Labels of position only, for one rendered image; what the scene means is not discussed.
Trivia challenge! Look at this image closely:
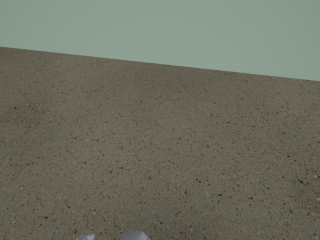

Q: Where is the left robot thigh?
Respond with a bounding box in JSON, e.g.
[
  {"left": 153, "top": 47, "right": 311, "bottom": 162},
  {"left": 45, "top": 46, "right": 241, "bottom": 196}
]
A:
[{"left": 120, "top": 230, "right": 150, "bottom": 240}]

